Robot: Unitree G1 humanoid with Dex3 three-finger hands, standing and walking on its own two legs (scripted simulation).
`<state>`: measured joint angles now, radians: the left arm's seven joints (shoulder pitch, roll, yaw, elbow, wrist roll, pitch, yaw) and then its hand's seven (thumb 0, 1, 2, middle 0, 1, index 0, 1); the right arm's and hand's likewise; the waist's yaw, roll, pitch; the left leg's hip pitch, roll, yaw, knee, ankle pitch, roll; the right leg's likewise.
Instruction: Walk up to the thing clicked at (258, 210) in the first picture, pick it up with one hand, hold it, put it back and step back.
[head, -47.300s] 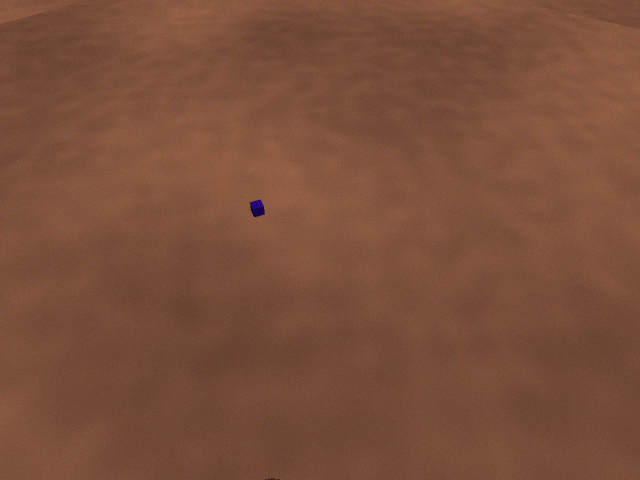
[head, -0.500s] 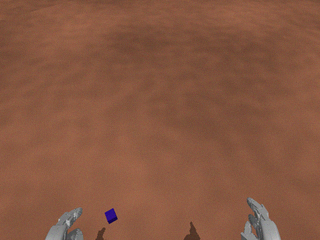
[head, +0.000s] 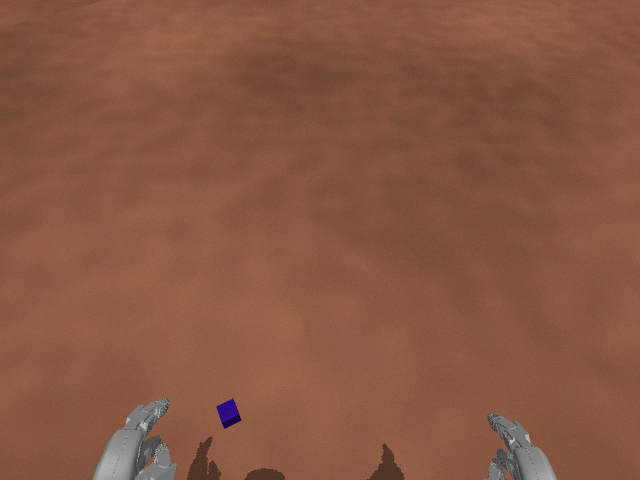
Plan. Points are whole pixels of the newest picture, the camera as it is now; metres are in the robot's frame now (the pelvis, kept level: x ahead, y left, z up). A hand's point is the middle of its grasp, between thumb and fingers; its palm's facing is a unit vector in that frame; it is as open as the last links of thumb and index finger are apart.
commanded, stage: stand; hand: left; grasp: from above
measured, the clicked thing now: (228, 413) +0.43 +0.25 -0.70
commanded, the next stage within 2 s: none
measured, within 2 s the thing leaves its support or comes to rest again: neither
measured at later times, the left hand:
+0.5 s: hand out of the picture +0.05 +0.25 -0.11, palm faces +0.03 -0.95 -0.31, open 7.3 cm
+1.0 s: hand out of the picture +0.04 +0.24 -0.10, palm faces +0.00 -0.94 -0.33, open 7.3 cm
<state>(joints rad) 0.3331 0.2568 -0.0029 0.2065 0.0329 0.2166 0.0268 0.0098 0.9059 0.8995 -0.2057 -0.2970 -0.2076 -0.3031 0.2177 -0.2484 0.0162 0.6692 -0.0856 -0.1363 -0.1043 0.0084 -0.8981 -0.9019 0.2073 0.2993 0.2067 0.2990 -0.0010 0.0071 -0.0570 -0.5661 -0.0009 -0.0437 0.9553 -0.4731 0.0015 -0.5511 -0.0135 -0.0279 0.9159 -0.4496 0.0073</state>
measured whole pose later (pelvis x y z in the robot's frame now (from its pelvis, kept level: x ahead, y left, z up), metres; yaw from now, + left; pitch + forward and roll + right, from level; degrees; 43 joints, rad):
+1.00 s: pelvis +0.00 +0.00 +0.06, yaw +0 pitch -4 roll +0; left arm 0.17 0.29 0.02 1.13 0.03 -0.01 0.02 0.01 0.91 0.90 -0.21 -0.30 -0.21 -0.30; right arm 0.15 -0.31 -0.04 1.12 -0.02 0.00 -0.01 0.00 -0.90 -0.90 0.21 0.30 0.21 0.30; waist 0.00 0.02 0.07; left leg -0.11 -0.02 -0.03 0.37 -0.19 0.01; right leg -0.11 -0.03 -0.02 0.36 -0.18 0.02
